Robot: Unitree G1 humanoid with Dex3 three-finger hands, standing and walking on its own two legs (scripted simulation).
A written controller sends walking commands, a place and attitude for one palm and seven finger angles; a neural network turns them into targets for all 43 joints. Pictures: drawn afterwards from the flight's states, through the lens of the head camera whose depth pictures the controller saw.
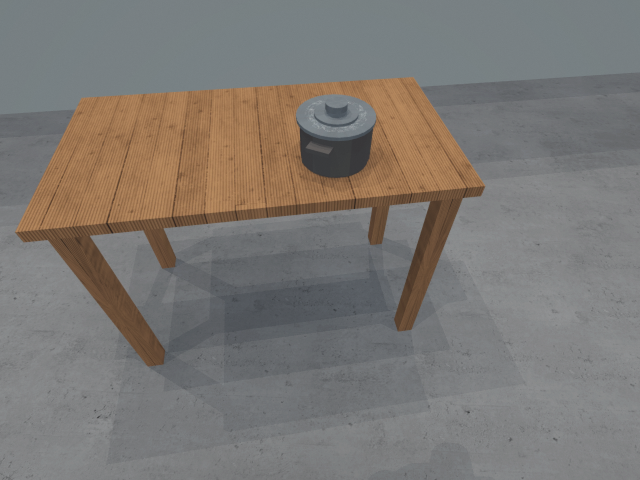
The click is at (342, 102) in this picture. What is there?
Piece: lid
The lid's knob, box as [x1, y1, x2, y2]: [325, 96, 347, 113]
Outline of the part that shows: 325,101 325,108 327,111 331,113 341,113 346,110 347,101 342,97 330,97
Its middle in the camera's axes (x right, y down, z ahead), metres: +0.03 -0.28 +0.81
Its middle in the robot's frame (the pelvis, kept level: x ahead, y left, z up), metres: +0.81 +0.01 +0.05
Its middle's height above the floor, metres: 0.83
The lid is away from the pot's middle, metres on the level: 0.00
